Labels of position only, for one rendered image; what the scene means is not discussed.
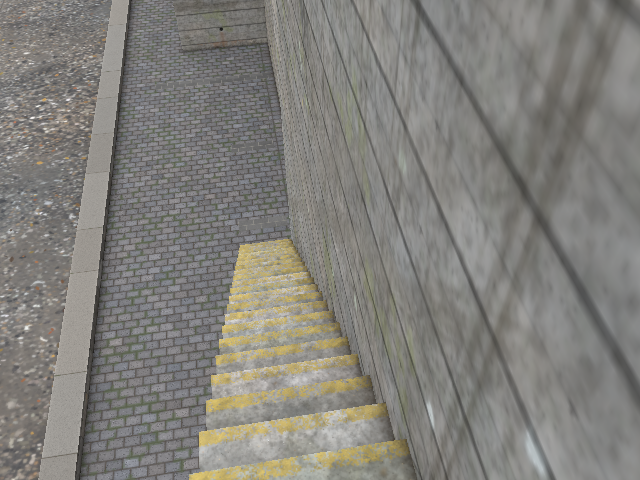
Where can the stairs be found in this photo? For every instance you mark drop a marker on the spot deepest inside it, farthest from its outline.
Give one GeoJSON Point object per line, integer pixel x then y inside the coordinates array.
{"type": "Point", "coordinates": [289, 401]}

